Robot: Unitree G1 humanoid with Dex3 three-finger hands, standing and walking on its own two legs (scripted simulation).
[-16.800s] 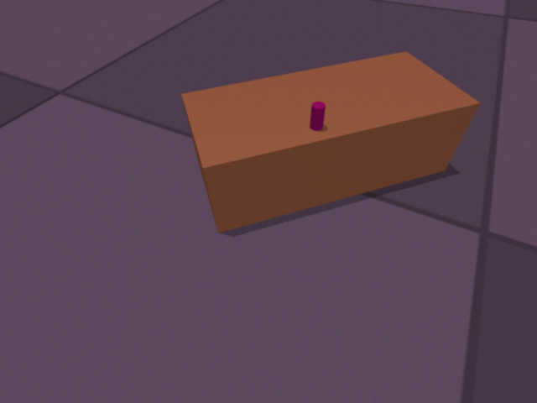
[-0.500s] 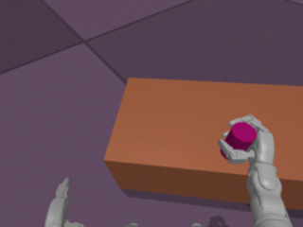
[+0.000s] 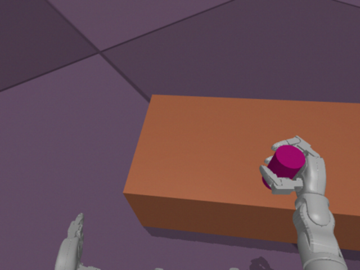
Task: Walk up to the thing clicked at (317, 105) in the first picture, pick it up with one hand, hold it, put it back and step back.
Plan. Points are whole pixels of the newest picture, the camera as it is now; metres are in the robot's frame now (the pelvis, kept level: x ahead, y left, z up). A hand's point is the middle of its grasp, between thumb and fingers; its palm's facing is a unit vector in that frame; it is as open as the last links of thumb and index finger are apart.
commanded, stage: hold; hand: right
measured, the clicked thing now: (281, 169) +0.33 -0.18 +0.05
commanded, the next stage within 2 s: crouch in 1.52 s
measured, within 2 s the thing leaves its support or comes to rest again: neither
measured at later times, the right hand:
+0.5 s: hand (277, 170) +0.33 -0.17 +0.05, palm faces +0.17 +0.99 +0.01, open 8.1 cm
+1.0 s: hand (278, 171) +0.33 -0.17 +0.05, palm faces +0.18 +0.98 +0.02, open 8.1 cm
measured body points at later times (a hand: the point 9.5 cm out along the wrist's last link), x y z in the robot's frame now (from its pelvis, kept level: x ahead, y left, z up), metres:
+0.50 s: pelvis +0.00 +0.00 +0.00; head +0.03 -0.01 +0.45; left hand +0.15 +0.27 -0.04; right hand +0.32 -0.22 +0.05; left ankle +0.00 +0.15 -0.69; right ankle +0.03 -0.14 -0.69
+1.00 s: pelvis -0.01 +0.00 +0.00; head +0.03 -0.01 +0.45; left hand +0.14 +0.27 -0.04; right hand +0.31 -0.22 +0.05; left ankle +0.00 +0.15 -0.69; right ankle +0.03 -0.14 -0.69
